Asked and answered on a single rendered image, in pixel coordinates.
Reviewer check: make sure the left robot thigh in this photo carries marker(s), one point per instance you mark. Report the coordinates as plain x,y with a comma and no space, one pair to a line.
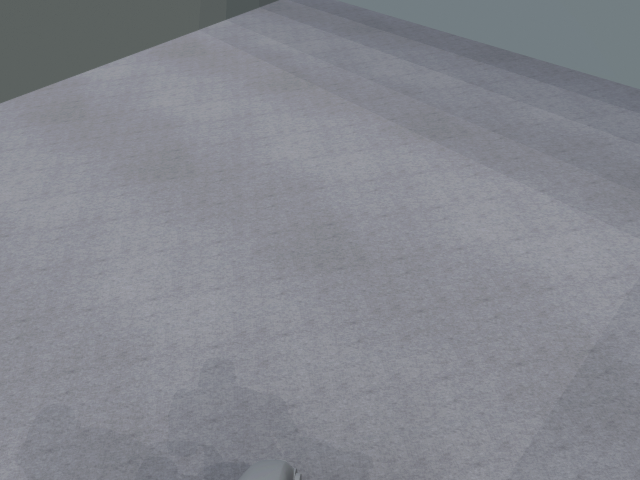
271,469

